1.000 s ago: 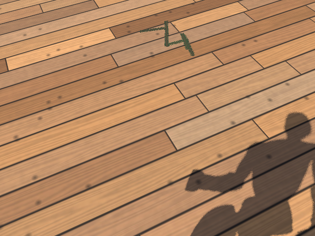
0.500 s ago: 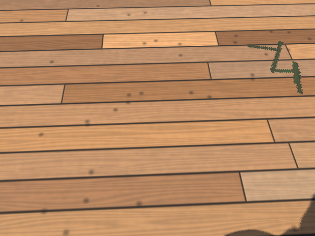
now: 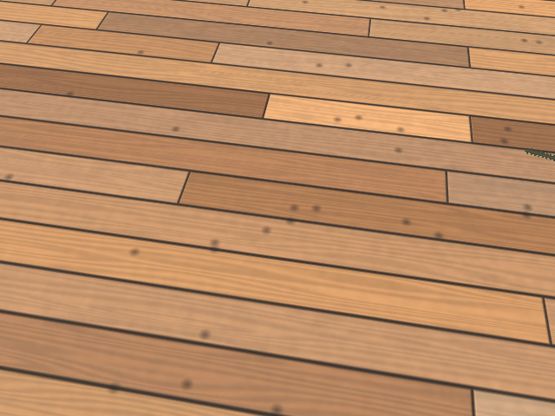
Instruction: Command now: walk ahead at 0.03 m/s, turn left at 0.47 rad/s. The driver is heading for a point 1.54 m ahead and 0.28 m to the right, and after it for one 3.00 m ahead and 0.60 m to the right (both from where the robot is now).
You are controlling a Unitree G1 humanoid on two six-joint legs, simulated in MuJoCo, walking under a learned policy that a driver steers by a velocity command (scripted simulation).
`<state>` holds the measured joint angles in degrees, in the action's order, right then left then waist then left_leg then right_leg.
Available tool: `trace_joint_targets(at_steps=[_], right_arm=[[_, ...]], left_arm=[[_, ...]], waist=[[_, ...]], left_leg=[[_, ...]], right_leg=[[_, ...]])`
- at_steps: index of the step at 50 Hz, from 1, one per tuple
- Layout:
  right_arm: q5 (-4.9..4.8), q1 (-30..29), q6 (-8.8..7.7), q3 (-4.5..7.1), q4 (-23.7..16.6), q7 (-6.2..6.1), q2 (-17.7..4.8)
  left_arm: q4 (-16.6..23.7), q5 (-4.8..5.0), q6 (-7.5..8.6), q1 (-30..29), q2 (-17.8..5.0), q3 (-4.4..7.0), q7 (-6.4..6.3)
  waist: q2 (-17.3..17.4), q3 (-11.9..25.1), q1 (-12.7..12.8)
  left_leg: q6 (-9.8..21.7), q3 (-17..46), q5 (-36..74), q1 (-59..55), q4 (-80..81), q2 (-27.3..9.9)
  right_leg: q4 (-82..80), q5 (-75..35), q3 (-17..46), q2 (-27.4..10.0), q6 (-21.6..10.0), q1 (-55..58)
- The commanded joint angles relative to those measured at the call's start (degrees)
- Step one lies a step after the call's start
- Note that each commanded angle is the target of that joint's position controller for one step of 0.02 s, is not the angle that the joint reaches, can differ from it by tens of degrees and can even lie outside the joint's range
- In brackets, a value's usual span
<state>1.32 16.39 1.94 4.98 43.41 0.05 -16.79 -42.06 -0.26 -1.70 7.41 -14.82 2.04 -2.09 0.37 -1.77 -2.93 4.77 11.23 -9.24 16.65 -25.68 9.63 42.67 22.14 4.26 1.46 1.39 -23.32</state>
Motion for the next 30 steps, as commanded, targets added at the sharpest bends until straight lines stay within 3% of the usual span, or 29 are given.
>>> trace_joint_targets(at_steps=[1, 2, 3, 4, 5, 6, 7, 8, 9, 11, 15, 18, 20, 21, 22, 23, 24, 25, 28, 30], right_arm=[[-0.29, -1.2, -0.12, 1.83, -3.5, -0.08, -7.9], [-0.88, -2.4, 0.03, 1.56, -3.7, -0.28, -7.4], [-1.23, -1.7, -0.07, 0.87, -4.0, -0.53, -5.3], [-1.48, 2.1, -0.25, -0.29, -4.6, -0.61, -1.1], [-0.16, 1.1, 0.05, 1.07, -4.3, -1.04, -6.4], [0.43, 1.3, 0.18, 1.4, -3.6, -1.02, -7.5], [0.18, 1.3, 0.4, 1.37, -2.4, -0.75, -7.0], [-0.12, 1.6, 0.67, 1.22, -1.7, -0.48, -6.4], [-0.16, 1.8, 0.95, 1.01, -1.3, -0.11, -5.9], [-0.56, 0.5, 1.23, 0.4, -0.9, 0.19, -4.9], [-1.11, -3.3, 1.86, -1.24, -0.4, -0.03, -2.6], [-1.69, -3.9, 1.82, -1.76, 0.9, -0.65, -2.9], [-1.49, -1.3, 1.05, -2.27, 3.0, -1.17, -2.2], [-0.83, -1.5, 0.36, -2.22, 3.4, -1.54, -3.5], [0.18, -1.7, -0.44, -2.07, 3.3, -1.97, -6.1], [-0.45, -5.8, -0.71, -2.18, 3.9, -1.75, -6.9], [-0.73, -7.4, -1.13, -2.93, 3.8, -1.29, -4.1], [-0.64, -7.4, -1.46, -3.21, 4.3, -1.18, -3.5], [-0.85, -4.4, -1.92, -3.47, 7.7, -1.9, -4.0], [-0.88, -4.2, -2.02, -3.69, 9.0, -1.94, -3.5]], left_arm=[[3.0, 0.63, 1.38, 4.6, -4.9, 0.93, -0.52], [2.4, 0.26, 1.76, 7.0, -4.8, 0.87, -0.76], [2.6, -0.61, 2.14, 6.7, -7.0, 1.28, -1.18], [4.7, -1.34, 2.08, 2.8, -11.1, 1.56, -1.39], [4.4, -1.39, 1.65, 3.5, -12.4, 2.06, -0.66], [4.0, -0.88, 1.75, 4.3, -9.9, 1.51, -0.13], [4.1, -0.42, 1.95, 1.8, -7.1, 0.76, 0.24], [4.4, -0.66, 1.95, -0.1, -6.3, 0.52, 0.34], [4.3, -0.76, 2.07, -0.2, -6.4, 0.45, 0.14], [3.3, -0.76, 2.25, 2.1, -6.3, 0.35, 0.19], [1.2, -0.7, 2.24, 5.1, -6.9, 0.45, 0.54], [-0.5, -1.02, 1.57, 6.6, -8.3, 0.98, 1.0], [-1.4, -0.56, 1.2, 5.9, -8.4, 1.07, 1.0], [-1.7, -0.5, 1.45, 6.6, -7.5, 0.84, 0.98], [-1.1, -0.32, 1.92, 7.0, -6.0, 0.42, 1.29], [-1.5, 0.29, 1.87, 7.7, -3.8, -0.15, 1.41], [-3.0, -0.38, 1.57, 6.6, -4.7, -0.1, 1.13], [-3.9, -0.5, 1.42, 5.4, -5.9, 0.32, 1.05], [-5.9, -0.47, 1.43, 6.2, -5.9, 0.45, 1.42], [-7.9, -0.34, 1.51, 6.9, -5.3, 0.22, 1.34]], waist=[[6.7, 5.7, 2.9], [5.9, 5.4, 4.5], [1.5, 5.1, 3.6], [-11.5, 5.5, 0.3], [-11.5, 3.9, 2.0], [-7.5, 3.3, 1.4], [-5.0, 1.7, 0.2], [-6.0, 1.6, -0.4], [-8.4, 2.2, -0.3], [-8.7, 3.5, 1.1], [-9.9, 4.5, 3.4], [-11.5, 3.9, 4.2], [-9.2, 3.8, 2.0], [-7.2, 4.6, 2.3], [-2.3, 6.4, 3.3], [5.5, 3.5, 6.2], [4.4, 2.4, 5.0], [3.7, 0.4, 4.0], [4.9, -0.2, 3.7], [3.1, -0.6, 3.8]], left_leg=[[6.0, 17.5, 21.3, -7.1, 1.9, -15.6], [3.6, 16.7, 17.1, -4.5, 0.3, -13.8], [0.5, 13.9, 6.1, 0.0, -3.7, -10.5], [-2.9, 3.5, -14.7, 7.5, -13.7, -2.7], [-3.7, -3.0, -26.1, 9.8, -23.8, 1.0], [-4.3, -1.7, -24.6, 8.4, -30.2, -1.3], [-4.8, -1.2, -20.7, 7.7, -32.5, -2.4], [-5.5, -1.6, -17.9, 7.3, -33.8, -2.2], [-6.2, -2.0, -16.5, 7.5, -34.3, -2.1], [-7.4, -3.1, -16.0, 6.8, -31.9, -2.1], [-7.9, -6.6, -17.5, 2.0, -17.1, -4.9], [-6.5, -9.6, -15.5, -2.8, -6.1, -5.5], [-5.1, -10.1, -2.8, -10.1, 8.1, -6.5], [-4.1, -6.2, 2.4, -15.3, 10.8, -9.2], [-2.8, 0.0, 7.5, -20.2, 9.4, -15.5], [-0.3, 1.9, 12.2, -11.8, 6.8, -18.4], [-0.1, 1.5, 7.4, -8.4, 7.0, -17.9], [-1.0, 0.3, 4.1, -7.2, 7.5, -16.0], [-1.8, -0.8, 3.0, -6.9, 8.6, -14.3], [-1.7, -0.9, 2.1, -7.2, 8.9, -14.3]], right_leg=[[-11.0, -1.4, -1.1, 1.4, -1.6, 5.8], [-20.1, -7.6, -1.4, 0.7, -2.2, 11.5], [-26.4, -9.5, 4.1, -5.1, -3.5, 16.2], [-29.8, -19.1, 19.4, -19.7, -8.0, 20.6], [-27.5, -31.1, 23.8, -24.2, -15.4, 14.2], [-26.7, -34.3, 21.5, -23.1, -17.2, 12.6], [-26.1, -33.6, 15.6, -18.9, -15.3, 11.3], [-25.5, -34.1, 10.9, -15.1, -12.9, 11.7], [-24.7, -37.7, 8.4, -13.3, -12.0, 13.3], [-23.2, -43.2, 5.8, -11.9, -11.9, 16.3], [-22.2, -39.1, 5.9, -11.8, -11.9, 19.7], [-21.2, -37.9, 7.7, -11.8, -12.2, 19.2], [-19.3, -37.0, 7.2, -11.0, -9.9, 16.5], [-19.3, -32.8, 7.7, -10.8, -7.6, 13.0], [-17.6, -25.8, 5.9, -9.1, -5.4, 8.6], [-21.6, -13.5, 1.2, -4.0, -4.2, 11.0], [-22.6, -12.3, 1.1, -3.9, -3.6, 15.1], [-22.4, -14.1, 1.4, -3.9, -3.6, 14.8], [-22.3, -18.6, 1.9, -5.2, -3.9, 16.1], [-23.1, -17.7, 1.8, -5.1, -3.6, 15.7]])
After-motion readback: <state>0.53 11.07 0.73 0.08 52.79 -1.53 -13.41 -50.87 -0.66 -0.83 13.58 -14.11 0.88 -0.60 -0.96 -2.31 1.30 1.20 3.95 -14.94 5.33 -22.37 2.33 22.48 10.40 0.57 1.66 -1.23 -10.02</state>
